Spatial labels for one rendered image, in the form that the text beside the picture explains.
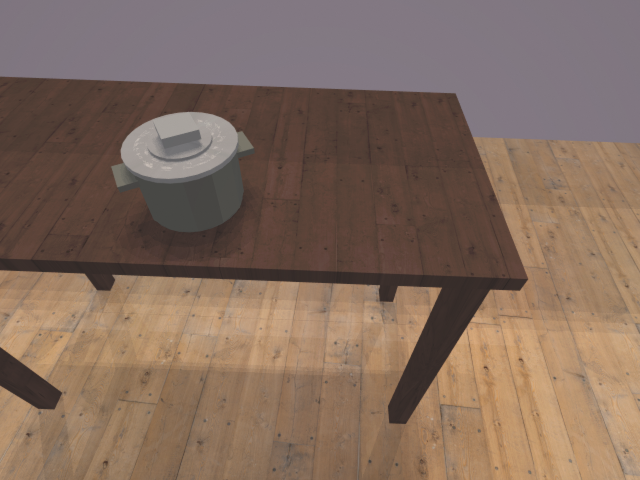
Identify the pot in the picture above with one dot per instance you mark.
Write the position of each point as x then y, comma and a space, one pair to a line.
196, 205

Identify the knob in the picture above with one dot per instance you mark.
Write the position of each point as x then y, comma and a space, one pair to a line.
176, 130

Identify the lid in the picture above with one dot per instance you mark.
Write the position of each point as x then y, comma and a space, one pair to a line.
144, 156

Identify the table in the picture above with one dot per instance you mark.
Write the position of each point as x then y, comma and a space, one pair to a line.
345, 186

